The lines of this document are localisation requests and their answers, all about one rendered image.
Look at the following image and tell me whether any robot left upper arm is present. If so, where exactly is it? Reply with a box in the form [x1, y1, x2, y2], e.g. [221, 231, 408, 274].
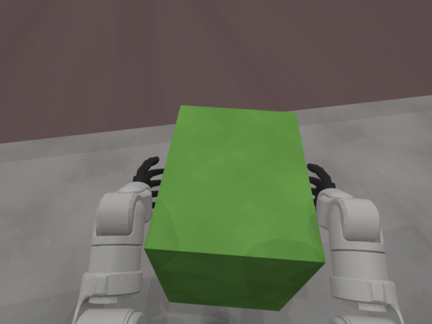
[76, 308, 146, 324]

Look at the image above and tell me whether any left robot forearm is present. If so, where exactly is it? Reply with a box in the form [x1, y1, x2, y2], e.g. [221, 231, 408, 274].
[72, 182, 153, 324]

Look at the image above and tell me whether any robot left hand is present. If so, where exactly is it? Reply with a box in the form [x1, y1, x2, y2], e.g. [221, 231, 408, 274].
[133, 157, 164, 209]

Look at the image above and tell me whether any carton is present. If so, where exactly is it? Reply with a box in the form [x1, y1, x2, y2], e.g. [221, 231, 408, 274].
[144, 105, 326, 311]

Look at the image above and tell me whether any right robot forearm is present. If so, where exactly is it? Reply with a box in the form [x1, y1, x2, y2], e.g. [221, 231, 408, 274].
[316, 188, 404, 324]

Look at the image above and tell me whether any robot right hand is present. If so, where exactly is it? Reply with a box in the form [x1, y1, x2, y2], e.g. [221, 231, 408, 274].
[307, 163, 335, 211]

